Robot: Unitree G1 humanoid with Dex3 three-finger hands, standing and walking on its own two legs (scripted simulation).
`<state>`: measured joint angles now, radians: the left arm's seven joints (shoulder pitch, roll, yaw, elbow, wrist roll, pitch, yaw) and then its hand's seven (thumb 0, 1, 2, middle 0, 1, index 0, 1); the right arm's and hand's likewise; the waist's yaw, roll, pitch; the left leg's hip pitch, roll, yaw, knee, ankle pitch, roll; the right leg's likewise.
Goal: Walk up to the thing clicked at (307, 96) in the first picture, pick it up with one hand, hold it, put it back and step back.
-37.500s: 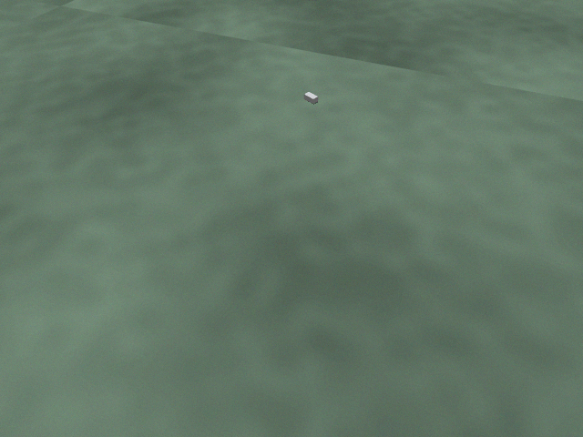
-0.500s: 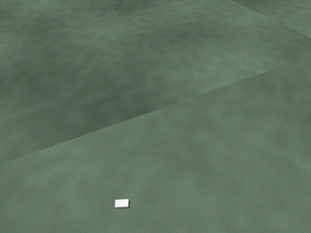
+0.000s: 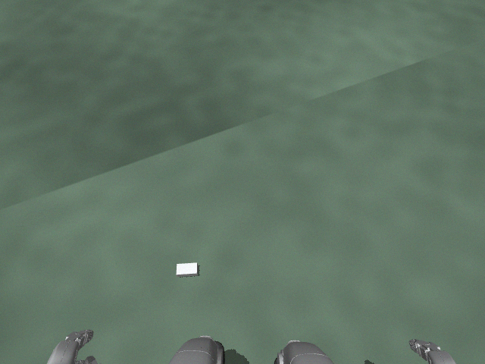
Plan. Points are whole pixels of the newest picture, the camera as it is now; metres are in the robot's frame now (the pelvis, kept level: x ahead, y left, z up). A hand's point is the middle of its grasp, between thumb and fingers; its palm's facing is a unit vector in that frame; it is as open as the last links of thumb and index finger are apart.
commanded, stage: step back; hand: left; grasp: from above
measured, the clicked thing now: (187, 269) +0.46 +0.25 -0.74
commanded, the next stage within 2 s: none
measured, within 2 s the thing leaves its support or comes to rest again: neither
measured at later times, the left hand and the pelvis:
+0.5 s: hand out of the picture -0.02 +0.22 -0.12, palm faces +0.05 -0.89 -0.45, open 7.4 cm; pelvis -0.12 -0.04 +0.00, yaw +3 degrees
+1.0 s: hand out of the picture -0.23 +0.29 -0.15, palm faces +0.03 -0.91 -0.40, open 7.4 cm; pelvis -0.29 +0.01 +0.00, yaw +0 degrees
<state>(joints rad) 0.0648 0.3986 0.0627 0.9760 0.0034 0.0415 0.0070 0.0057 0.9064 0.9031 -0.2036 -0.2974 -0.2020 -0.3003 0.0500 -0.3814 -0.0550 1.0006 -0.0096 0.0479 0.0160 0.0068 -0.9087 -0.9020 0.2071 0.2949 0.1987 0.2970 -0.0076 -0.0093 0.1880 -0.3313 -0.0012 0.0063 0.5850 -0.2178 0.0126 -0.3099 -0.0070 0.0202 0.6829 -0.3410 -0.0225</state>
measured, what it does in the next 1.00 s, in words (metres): walks backwards: right foot, then left foot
